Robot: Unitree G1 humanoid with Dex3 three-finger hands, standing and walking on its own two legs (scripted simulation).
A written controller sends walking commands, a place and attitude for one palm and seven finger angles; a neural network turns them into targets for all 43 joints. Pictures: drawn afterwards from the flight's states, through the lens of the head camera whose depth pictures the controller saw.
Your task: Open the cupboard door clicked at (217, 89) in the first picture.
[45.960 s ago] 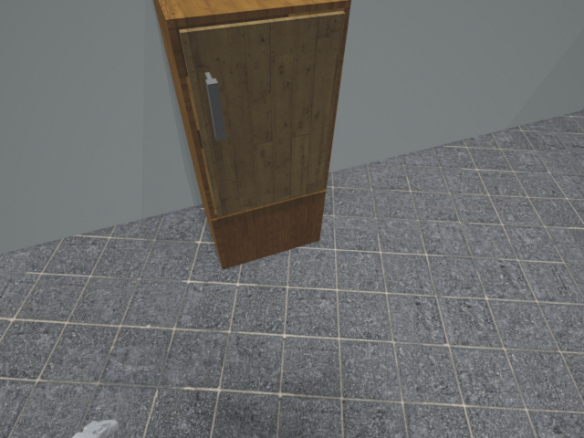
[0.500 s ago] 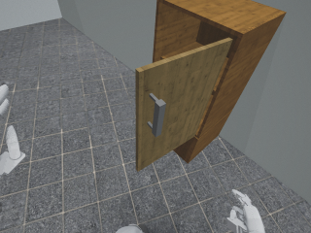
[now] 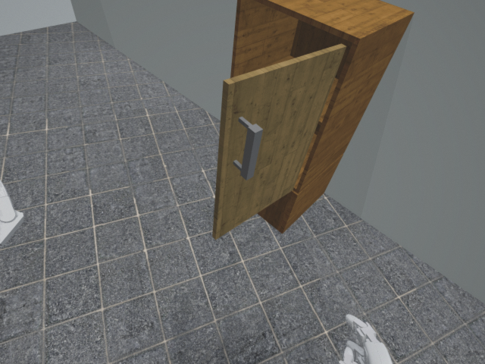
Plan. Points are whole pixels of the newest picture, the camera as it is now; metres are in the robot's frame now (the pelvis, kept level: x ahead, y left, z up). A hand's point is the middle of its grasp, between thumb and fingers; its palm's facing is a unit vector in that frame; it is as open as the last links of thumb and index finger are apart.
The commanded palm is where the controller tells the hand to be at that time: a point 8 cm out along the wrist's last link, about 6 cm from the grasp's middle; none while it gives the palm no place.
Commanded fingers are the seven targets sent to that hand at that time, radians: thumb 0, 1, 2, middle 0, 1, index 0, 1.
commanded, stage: stop stepping back and stand still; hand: left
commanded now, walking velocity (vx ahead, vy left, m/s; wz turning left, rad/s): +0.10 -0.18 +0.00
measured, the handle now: (245, 148) +0.58 +0.02 +0.00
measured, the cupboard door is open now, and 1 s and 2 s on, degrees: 83 83 83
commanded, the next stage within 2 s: none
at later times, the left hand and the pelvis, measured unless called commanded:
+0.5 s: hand (97, 251) +0.21 +0.19 +0.16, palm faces +0.38 -0.81 -0.45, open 7.5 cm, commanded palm +0.16 +0.24 +0.18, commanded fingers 0.00 0.90 0.90 -0.20 -0.30 -0.20 -0.30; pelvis -0.01 -0.05 +0.00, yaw -5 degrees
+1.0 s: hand (149, 235) +0.24 +0.14 +0.15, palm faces +0.30 -0.78 -0.54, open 7.5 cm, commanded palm +0.19 +0.18 +0.18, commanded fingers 0.00 0.90 0.90 -0.20 -0.30 -0.20 -0.30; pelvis +0.02 -0.10 +0.01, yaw -6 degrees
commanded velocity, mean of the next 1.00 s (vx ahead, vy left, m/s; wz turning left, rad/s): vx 0.03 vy -0.01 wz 0.00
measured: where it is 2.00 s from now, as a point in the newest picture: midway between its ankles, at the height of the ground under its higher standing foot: outside the picture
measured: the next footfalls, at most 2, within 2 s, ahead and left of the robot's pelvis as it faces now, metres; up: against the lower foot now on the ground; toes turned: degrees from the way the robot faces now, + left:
right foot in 0.32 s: -0.04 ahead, -0.07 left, +0.00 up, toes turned -9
left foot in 0.60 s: +0.09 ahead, +0.08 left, +0.00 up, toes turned -2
